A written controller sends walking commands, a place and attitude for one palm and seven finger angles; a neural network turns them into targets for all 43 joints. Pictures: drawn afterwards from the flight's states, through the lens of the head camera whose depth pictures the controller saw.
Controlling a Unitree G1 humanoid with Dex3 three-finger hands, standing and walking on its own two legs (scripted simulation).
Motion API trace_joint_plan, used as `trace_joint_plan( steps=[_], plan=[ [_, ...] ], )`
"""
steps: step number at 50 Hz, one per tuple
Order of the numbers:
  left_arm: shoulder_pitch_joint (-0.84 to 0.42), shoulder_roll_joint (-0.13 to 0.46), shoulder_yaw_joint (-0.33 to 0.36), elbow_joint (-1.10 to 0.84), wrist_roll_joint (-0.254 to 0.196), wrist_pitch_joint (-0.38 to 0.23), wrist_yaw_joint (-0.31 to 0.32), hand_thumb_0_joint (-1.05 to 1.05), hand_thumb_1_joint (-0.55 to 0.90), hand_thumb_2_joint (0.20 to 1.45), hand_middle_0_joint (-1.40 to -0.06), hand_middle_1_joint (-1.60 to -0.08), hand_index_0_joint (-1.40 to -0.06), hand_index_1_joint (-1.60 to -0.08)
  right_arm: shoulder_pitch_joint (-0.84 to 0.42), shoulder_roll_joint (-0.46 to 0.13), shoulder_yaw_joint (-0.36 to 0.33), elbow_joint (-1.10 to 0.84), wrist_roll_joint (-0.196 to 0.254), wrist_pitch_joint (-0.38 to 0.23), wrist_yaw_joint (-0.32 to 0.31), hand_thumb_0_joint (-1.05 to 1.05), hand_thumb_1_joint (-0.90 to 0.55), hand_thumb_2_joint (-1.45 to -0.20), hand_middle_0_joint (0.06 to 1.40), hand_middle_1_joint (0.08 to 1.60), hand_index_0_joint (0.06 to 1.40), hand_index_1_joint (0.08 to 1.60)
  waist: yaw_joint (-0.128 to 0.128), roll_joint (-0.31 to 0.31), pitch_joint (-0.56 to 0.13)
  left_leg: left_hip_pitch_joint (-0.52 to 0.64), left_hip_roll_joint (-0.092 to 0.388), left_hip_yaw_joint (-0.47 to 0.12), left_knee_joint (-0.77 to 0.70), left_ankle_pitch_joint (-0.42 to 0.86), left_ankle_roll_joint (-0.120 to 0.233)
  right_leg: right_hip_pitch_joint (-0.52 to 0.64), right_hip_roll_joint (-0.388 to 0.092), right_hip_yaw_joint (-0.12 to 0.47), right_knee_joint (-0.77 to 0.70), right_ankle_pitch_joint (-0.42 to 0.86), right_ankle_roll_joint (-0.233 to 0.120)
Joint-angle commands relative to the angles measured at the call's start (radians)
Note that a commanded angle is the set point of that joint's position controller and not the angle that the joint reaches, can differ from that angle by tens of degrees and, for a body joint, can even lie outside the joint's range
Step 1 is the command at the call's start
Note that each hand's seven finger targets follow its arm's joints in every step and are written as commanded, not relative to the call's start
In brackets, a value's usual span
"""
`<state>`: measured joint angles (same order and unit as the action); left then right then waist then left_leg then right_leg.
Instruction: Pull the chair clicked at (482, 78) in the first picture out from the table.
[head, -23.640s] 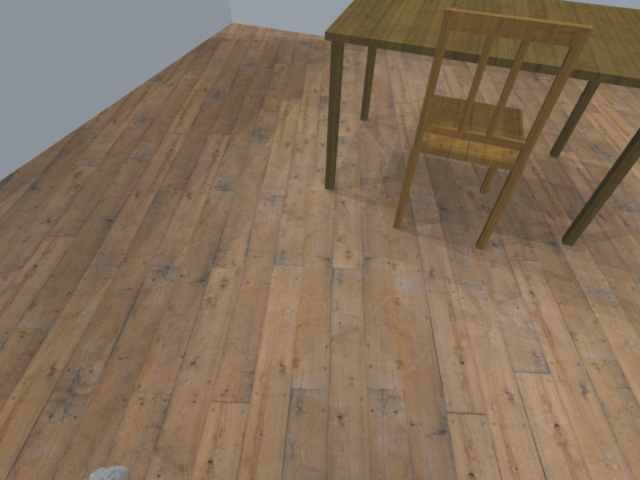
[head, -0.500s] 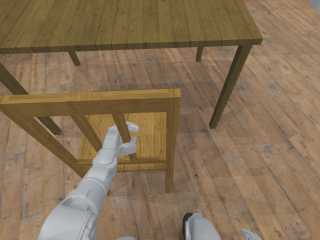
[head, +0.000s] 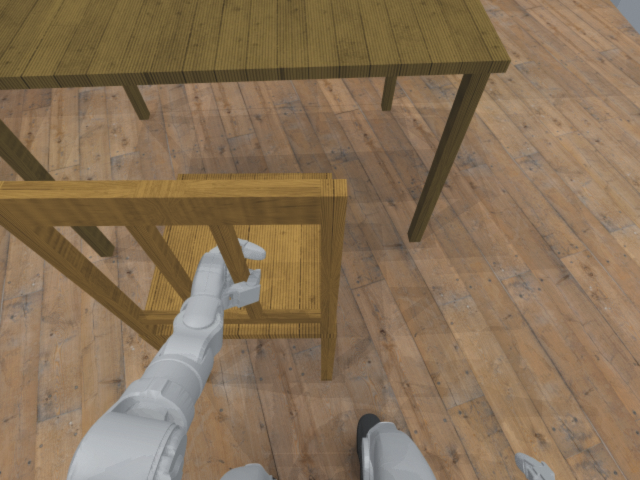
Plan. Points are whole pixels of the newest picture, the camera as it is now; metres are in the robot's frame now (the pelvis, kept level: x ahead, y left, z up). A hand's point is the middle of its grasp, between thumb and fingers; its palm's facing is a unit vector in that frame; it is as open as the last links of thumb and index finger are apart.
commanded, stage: step backward, pulling the chair out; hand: left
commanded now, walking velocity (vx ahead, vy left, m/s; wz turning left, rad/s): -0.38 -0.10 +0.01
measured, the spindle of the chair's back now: (177, 277) +0.40 +0.21 -0.07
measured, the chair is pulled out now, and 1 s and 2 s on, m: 0.30 0.32 0.37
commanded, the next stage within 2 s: none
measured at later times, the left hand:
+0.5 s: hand (250, 294) +0.36 +0.09 -0.05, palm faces -0.06 -0.98 -0.18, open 5.4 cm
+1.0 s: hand (250, 295) +0.36 +0.09 -0.05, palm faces -0.05 -0.98 -0.17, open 5.4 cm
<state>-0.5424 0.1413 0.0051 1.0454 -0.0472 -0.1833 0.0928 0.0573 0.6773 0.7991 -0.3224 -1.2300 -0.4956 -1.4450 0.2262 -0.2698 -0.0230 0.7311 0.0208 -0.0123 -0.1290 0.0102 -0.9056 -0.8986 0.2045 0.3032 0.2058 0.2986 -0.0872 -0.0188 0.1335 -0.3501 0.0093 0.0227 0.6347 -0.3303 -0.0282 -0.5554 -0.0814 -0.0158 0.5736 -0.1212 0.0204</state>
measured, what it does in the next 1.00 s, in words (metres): stands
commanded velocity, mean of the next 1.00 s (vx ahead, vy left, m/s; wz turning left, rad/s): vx -0.38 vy -0.05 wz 0.01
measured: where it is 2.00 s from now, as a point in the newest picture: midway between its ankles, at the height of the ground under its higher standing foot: outside the picture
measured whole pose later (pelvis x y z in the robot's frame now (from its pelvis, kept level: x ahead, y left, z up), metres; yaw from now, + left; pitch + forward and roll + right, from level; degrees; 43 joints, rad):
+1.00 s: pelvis -0.02 -0.01 +0.00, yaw +0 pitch +3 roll +0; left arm -0.57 0.15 0.01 1.08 -0.04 -0.20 0.09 0.06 0.67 0.80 -0.33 -1.25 -0.50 -1.45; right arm 0.22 -0.23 -0.01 0.77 0.02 -0.02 -0.12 0.01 -0.90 -0.90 0.21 0.30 0.21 0.30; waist -0.08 0.01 0.13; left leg -0.38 0.03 -0.01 0.67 -0.35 -0.03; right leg -0.51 -0.04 -0.04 0.58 -0.13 0.00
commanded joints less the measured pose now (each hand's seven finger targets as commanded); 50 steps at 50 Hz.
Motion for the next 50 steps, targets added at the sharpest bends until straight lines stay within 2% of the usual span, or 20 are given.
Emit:
trace_joint_plan(
  steps=[1,3,4,5,8,12,14,19,23,29,32,35,36,38,40,42,44,45,48,50],
  plan=[
    [-0.326,0.124,-0.004,-0.256,0.026,-0.087,0.008,0.000,0.900,0.900,-0.500,-1.450,-0.500,-1.450,0.032,-0.104,-0.034,-0.104,0.005,-0.019,-0.003,0.000,-0.900,-0.900,0.200,0.300,0.200,0.300,0.050,0.077,-0.441,-0.050,0.168,-0.088,-0.130,0.310,0.041,0.426,-0.027,0.043,0.048,0.190,-0.023],
    [-0.329,0.154,0.004,-0.219,0.029,-0.082,0.006,0.000,0.900,0.900,-0.500,-1.450,-0.500,-1.450,0.054,-0.111,-0.045,-0.083,0.005,-0.020,-0.006,0.000,-0.900,-0.900,0.200,0.300,0.200,0.300,0.041,-0.011,-0.457,-0.003,0.106,-0.050,-0.054,0.192,0.009,0.375,-0.103,0.103,-0.042,0.247,-0.054],
    [-0.335,0.142,-0.011,-0.216,0.030,-0.083,0.001,0.000,0.900,0.900,-0.500,-1.450,-0.500,-1.450,0.053,-0.105,-0.041,-0.079,0.006,-0.022,0.000,0.000,-0.900,-0.900,0.200,0.300,0.200,0.300,0.044,0.008,-0.426,-0.017,0.089,-0.043,-0.055,0.025,0.009,0.318,-0.122,0.123,-0.091,0.069,-0.058],
    [-0.334,0.160,0.003,-0.203,0.030,-0.089,0.005,0.000,0.900,0.900,-0.500,-1.450,-0.500,-1.450,0.066,-0.103,-0.041,-0.069,0.010,-0.025,-0.001,0.000,-0.900,-0.900,0.200,0.300,0.200,0.300,0.048,-0.044,-0.413,-0.002,0.067,-0.032,-0.041,-0.054,0.010,0.274,-0.126,0.137,-0.152,-0.050,-0.057],
    [-0.301,0.190,0.022,-0.147,0.030,-0.101,0.013,0.000,0.900,0.900,-0.500,-1.450,-0.500,-1.450,0.087,-0.107,-0.039,-0.038,0.017,-0.042,-0.001,0.000,-0.900,-0.900,0.200,0.300,0.200,0.300,0.046,-0.116,-0.414,0.080,0.019,-0.002,-0.005,-0.102,0.014,0.205,-0.147,0.147,-0.279,-0.216,-0.051],
    [-0.306,0.173,0.017,-0.141,0.039,-0.121,0.015,0.000,0.900,0.900,-0.500,-1.450,-0.500,-1.450,0.065,-0.102,-0.022,-0.044,0.013,-0.054,-0.006,0.000,-0.900,-0.900,0.200,0.300,0.200,0.300,0.050,-0.037,-0.434,0.065,0.062,-0.042,-0.130,-0.041,0.033,0.237,-0.086,0.082,-0.218,-0.220,-0.009],
    [-0.306,0.165,0.012,-0.161,0.038,-0.123,0.016,0.000,0.900,0.900,-0.500,-1.450,-0.500,-1.450,0.047,-0.112,-0.021,-0.057,0.011,-0.057,-0.012,0.000,-0.900,-0.900,0.200,0.300,0.200,0.300,0.058,0.090,-0.422,-0.002,0.125,-0.084,-0.214,0.048,0.052,0.295,-0.020,0.038,-0.089,-0.160,0.007],
    [-0.357,0.157,0.011,-0.197,0.045,-0.130,0.015,0.000,0.900,0.900,-0.500,-1.450,-0.500,-1.450,0.057,-0.098,-0.033,-0.059,0.004,-0.053,-0.018,0.000,-0.900,-0.900,0.200,0.300,0.200,0.300,0.043,0.078,-0.465,0.047,0.168,-0.072,-0.135,0.428,0.024,0.335,-0.018,0.031,0.037,0.252,-0.014],
    [-0.347,0.165,0.010,-0.189,0.038,-0.126,0.014,0.000,0.900,0.900,-0.500,-1.450,-0.500,-1.450,0.055,-0.104,-0.040,-0.050,0.010,-0.048,-0.018,0.000,-0.900,-0.900,0.200,0.300,0.200,0.300,0.051,0.041,-0.390,-0.057,0.157,-0.070,-0.122,0.192,0.025,0.315,-0.042,0.065,0.032,0.105,-0.041],
    [-0.292,0.209,0.034,-0.131,0.039,-0.125,0.018,0.000,0.900,0.900,-0.500,-1.450,-0.500,-1.450,0.105,-0.086,-0.036,-0.013,0.017,-0.058,-0.008,0.000,-0.900,-0.900,0.200,0.300,0.200,0.300,0.045,-0.170,-0.446,0.048,0.005,0.010,0.043,-0.111,0.006,0.240,-0.160,0.176,-0.246,-0.110,-0.062],
    [-0.296,0.214,0.047,-0.118,0.047,-0.121,0.020,0.000,0.900,0.900,-0.500,-1.450,-0.500,-1.450,0.079,-0.089,-0.027,-0.017,0.017,-0.062,-0.003,0.000,-0.900,-0.900,0.200,0.300,0.200,0.300,0.060,-0.190,-0.478,0.037,-0.018,-0.015,0.149,-0.172,0.005,0.289,-0.209,0.191,-0.298,-0.132,-0.086],
    [-0.304,0.197,0.038,-0.120,0.045,-0.108,0.019,0.000,0.900,0.900,-0.500,-1.450,-0.500,-1.450,0.084,-0.104,-0.015,-0.009,0.014,-0.060,-0.007,0.000,-0.900,-0.900,0.200,0.300,0.200,0.300,0.037,-0.109,-0.491,0.090,0.027,-0.041,-0.101,-0.032,0.015,0.314,-0.154,0.092,-0.189,0.014,-0.049],
    [-0.311,0.183,0.030,-0.126,0.042,-0.108,0.017,0.000,0.900,0.900,-0.500,-1.450,-0.500,-1.450,0.072,-0.120,-0.019,-0.023,0.013,-0.057,-0.014,0.000,-0.900,-0.900,0.200,0.300,0.200,0.300,0.039,-0.050,-0.479,0.072,0.070,-0.087,-0.176,0.075,0.033,0.309,-0.090,0.052,-0.131,0.005,-0.019],
    [-0.339,0.145,-0.006,-0.179,0.032,-0.109,0.011,0.000,0.900,0.900,-0.500,-1.450,-0.500,-1.450,0.027,-0.130,-0.023,-0.060,0.012,-0.050,-0.015,0.000,-0.900,-0.900,0.200,0.300,0.200,0.300,0.055,0.181,-0.454,-0.002,0.185,-0.161,-0.255,0.222,0.074,0.331,-0.002,0.004,0.049,-0.037,0.003],
    [-0.369,0.131,-0.008,-0.229,0.035,-0.100,0.007,0.000,0.900,0.900,-0.500,-1.450,-0.500,-1.450,0.001,-0.102,-0.017,-0.094,0.000,-0.044,-0.008,0.000,-0.900,-0.900,0.200,0.300,0.200,0.300,0.071,0.246,-0.377,-0.123,0.239,-0.191,-0.265,0.238,0.097,0.361,0.013,0.009,0.161,-0.108,-0.013],
    [-0.371,0.136,0.006,-0.220,0.033,-0.095,0.009,0.000,0.900,0.900,-0.500,-1.450,-0.500,-1.450,0.041,-0.104,-0.030,-0.077,0.001,-0.041,-0.005,0.000,-0.900,-0.900,0.200,0.300,0.200,0.300,0.060,0.141,-0.404,-0.015,0.216,-0.152,-0.143,0.453,0.076,0.375,0.002,0.029,0.079,0.122,-0.028],
    [-0.372,0.142,0.002,-0.200,0.034,-0.089,0.008,0.000,0.900,0.900,-0.500,-1.450,-0.500,-1.450,0.076,-0.109,-0.045,-0.064,0.001,-0.039,-0.003,0.000,-0.900,-0.900,0.200,0.300,0.200,0.300,0.037,0.032,-0.459,0.048,0.151,-0.092,-0.032,0.493,0.015,0.388,-0.065,0.081,0.005,0.436,-0.055],
    [-0.367,0.131,-0.010,-0.176,0.038,-0.087,0.003,0.000,0.900,0.900,-0.500,-1.450,-0.500,-1.450,0.074,-0.109,-0.044,-0.051,-0.003,-0.042,0.003,0.000,-0.900,-0.900,0.200,0.300,0.200,0.300,0.037,0.038,-0.433,0.039,0.128,-0.092,-0.015,0.419,-0.005,0.368,-0.105,0.098,-0.004,0.466,-0.076],
    [-0.327,0.193,0.030,-0.147,0.029,-0.091,0.007,0.000,0.900,0.900,-0.500,-1.450,-0.500,-1.450,0.091,-0.121,-0.052,-0.026,0.006,-0.035,-0.009,0.000,-0.900,-0.900,0.200,0.300,0.200,0.300,0.032,-0.045,-0.546,0.095,0.072,-0.055,0.044,0.220,-0.018,0.401,-0.156,0.138,-0.075,0.524,-0.092],
    [-0.330,0.179,0.020,-0.145,0.030,-0.089,0.003,0.000,0.900,0.900,-0.500,-1.450,-0.500,-1.450,0.073,-0.107,-0.038,-0.030,0.007,-0.034,-0.008,0.000,-0.900,-0.900,0.200,0.300,0.200,0.300,0.036,-0.055,-0.539,0.072,0.056,-0.055,0.015,0.077,-0.010,0.396,-0.164,0.131,-0.107,0.407,-0.077]
  ],
)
